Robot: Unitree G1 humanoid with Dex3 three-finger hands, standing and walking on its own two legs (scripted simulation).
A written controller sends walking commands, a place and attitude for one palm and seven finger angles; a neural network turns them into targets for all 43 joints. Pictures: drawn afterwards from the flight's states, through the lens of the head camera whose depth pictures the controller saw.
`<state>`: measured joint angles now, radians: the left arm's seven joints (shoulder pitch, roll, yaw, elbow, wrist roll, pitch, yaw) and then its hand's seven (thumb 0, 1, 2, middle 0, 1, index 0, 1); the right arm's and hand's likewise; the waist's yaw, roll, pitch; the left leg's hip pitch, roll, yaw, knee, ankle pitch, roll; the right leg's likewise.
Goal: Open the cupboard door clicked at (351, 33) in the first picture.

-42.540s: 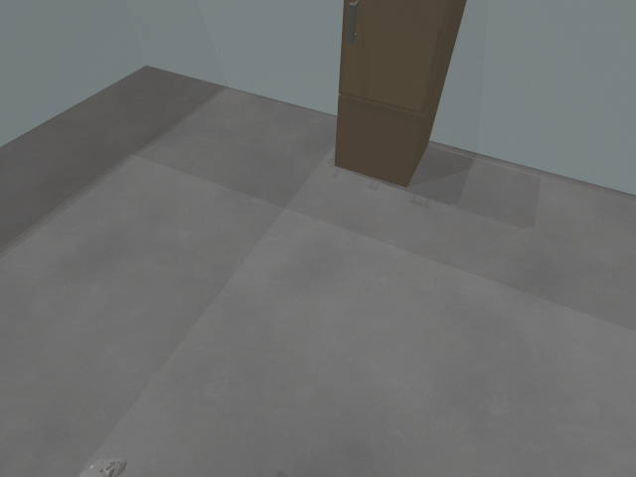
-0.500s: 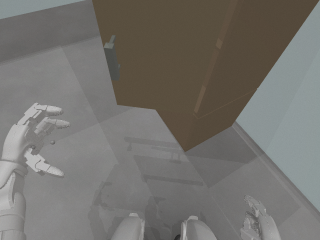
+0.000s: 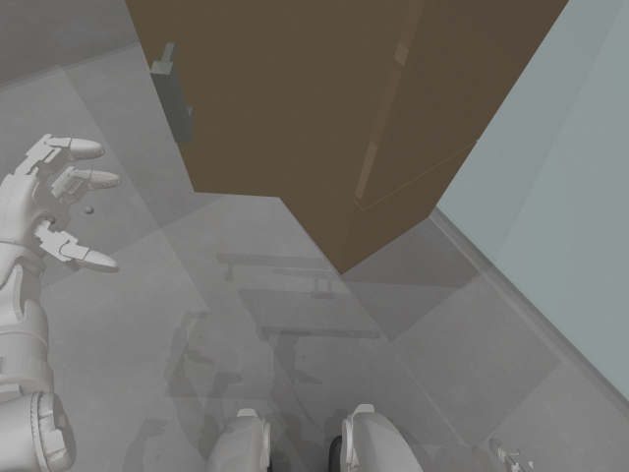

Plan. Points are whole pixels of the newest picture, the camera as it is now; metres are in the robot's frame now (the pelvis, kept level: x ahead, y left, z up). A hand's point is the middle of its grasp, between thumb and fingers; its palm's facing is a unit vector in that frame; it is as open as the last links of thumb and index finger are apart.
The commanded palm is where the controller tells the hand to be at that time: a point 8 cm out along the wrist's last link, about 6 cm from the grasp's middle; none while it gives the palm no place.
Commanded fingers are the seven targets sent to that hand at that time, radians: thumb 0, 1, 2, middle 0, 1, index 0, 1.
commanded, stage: move the hooked fingers beside the handle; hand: left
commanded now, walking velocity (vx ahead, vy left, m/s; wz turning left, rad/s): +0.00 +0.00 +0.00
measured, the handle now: (177, 94) +0.62 +0.21 +0.04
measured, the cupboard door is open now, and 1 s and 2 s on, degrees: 53 53 53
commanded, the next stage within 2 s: slide the fingers in behind the handle in 1.70 s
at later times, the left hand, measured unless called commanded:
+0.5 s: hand (113, 152) +0.49 +0.26 +0.06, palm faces -0.04 -1.00 -0.01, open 14.0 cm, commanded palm +0.49 +0.31 +0.05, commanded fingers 0.00 -0.50 0.30 -0.30 -1.20 -0.30 -1.20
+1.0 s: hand (128, 105) +0.58 +0.27 +0.05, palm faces -0.04 -1.00 -0.01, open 14.0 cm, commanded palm +0.58 +0.28 +0.05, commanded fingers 0.00 -0.50 0.30 -0.30 -1.20 -0.30 -1.20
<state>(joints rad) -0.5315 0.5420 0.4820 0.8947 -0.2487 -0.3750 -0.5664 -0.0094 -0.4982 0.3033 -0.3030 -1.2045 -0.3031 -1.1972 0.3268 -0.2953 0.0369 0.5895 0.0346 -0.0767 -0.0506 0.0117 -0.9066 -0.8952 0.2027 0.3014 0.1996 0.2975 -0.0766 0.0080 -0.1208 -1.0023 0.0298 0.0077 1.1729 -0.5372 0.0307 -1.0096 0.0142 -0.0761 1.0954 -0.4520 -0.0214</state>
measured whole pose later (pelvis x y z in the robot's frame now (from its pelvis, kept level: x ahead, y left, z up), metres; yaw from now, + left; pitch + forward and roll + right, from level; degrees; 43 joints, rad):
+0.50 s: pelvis -0.01 +0.01 -0.01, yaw -1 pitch +25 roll -4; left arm -0.90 0.69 0.50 1.19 -0.13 -0.38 -0.51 -0.01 -0.50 0.30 -0.30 -1.20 -0.30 -1.20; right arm 0.34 -0.30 0.07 0.60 0.01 0.02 -0.04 0.01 -0.91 -0.89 0.20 0.30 0.20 0.30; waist -0.16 0.02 -0.11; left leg -1.14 0.04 0.00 1.24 -0.54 0.04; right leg -1.13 0.02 -0.09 1.13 -0.44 -0.01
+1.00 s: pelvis +0.00 +0.02 -0.03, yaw -3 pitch +33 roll -8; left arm -1.21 0.94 0.53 1.32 0.00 -0.27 -0.49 -0.01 -0.50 0.30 -0.30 -1.20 -0.30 -1.20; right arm 0.40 -0.30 0.12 0.58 -0.02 0.07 -0.03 0.00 -0.91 -0.89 0.20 0.30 0.20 0.30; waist -0.28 0.04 -0.08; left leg -1.33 0.06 -0.03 1.32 -0.57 0.05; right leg -1.29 0.04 -0.11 1.16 -0.44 0.00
